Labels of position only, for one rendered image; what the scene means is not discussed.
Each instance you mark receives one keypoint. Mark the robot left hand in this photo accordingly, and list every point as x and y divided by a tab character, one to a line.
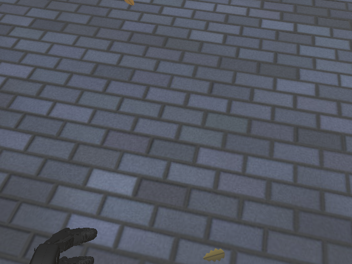
49	251

